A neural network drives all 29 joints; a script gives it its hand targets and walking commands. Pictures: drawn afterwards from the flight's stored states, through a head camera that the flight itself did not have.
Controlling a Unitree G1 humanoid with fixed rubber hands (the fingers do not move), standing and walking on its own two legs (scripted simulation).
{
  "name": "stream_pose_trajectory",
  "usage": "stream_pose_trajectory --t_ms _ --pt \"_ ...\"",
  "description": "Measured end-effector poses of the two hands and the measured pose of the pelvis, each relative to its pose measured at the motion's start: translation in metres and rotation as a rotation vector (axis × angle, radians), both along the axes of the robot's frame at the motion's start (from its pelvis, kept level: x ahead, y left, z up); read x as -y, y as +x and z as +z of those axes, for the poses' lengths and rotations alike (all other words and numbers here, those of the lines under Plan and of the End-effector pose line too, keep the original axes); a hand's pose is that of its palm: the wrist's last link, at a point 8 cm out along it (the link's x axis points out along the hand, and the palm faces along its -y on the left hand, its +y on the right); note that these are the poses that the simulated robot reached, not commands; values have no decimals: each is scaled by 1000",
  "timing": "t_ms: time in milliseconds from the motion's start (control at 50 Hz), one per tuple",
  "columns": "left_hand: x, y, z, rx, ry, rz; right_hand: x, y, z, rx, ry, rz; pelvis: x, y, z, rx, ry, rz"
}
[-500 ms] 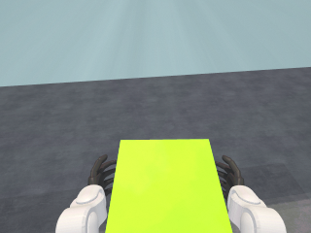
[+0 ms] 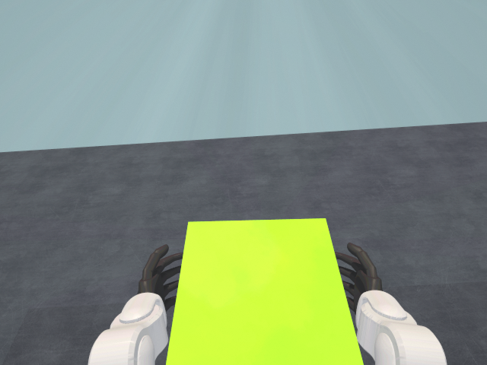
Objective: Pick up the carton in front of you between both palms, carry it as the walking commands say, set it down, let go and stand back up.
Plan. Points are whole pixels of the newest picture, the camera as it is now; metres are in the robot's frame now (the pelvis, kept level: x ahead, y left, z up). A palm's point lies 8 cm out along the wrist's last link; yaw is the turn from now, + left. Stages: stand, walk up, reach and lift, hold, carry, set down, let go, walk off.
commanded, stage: carry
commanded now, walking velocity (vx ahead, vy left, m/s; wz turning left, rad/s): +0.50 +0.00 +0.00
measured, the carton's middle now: (259, 318) +0.22 +0.01 -0.01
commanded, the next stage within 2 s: none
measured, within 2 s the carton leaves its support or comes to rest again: neither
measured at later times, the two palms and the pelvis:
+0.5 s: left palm (175, 159) +0.53 +0.19 +0.07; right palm (314, 160) +0.51 -0.11 +0.08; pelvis +0.29 +0.05 +0.00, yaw -3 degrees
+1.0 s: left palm (194, 126) +0.65 +0.16 +0.07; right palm (317, 124) +0.64 -0.14 +0.07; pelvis +0.42 +0.01 -0.01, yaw -1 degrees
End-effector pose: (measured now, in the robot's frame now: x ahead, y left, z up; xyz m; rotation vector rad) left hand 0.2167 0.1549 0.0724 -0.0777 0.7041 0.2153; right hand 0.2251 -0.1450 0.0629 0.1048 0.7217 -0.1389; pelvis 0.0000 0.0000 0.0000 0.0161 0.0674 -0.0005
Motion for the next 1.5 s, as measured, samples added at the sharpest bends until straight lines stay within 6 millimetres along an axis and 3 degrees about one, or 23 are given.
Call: stream_pose_trajectory --t_ms 180,300,360,520,620,740,860,1000,1320,1500 --pt "-4 121 24 111 -14 -48 -4 108 29 111 -19 -47 -13 117 1 2 -10 -14" --pt "-28 218 2 126 -47 -63 -27 199 17 125 -54 -63 -38 209 -24 19 -17 -34" --pt "-35 256 -11 57 -62 -70 -34 233 6 57 -68 -68 -46 238 -21 11 -14 -49" --pt "-31 323 -4 17 -65 -105 -32 291 15 17 -64 -101 -50 300 1 -2 -40 -49" --pt "-24 358 12 97 -45 -80 -24 334 26 98 -48 -75 -38 341 -4 15 -14 -41" --pt "-12 398 21 108 7 -72 -12 378 21 109 -7 -61 -26 388 -10 21 -23 -25" --pt "-8 421 9 60 0 -55 -7 407 12 60 -17 -42 -17 411 -12 4 -27 -14" --pt "-6 430 2 62 -16 -40 -5 420 9 61 -27 -32 -11 421 -14 -4 -25 -9" --pt "-7 414 5 67 -14 -47 -6 401 12 67 -30 -39 -13 409 -13 23 -24 -8" --pt "-9 403 -9 12 9 -64 -9 391 -1 13 -56 -15 -15 392 -11 38 -20 -9"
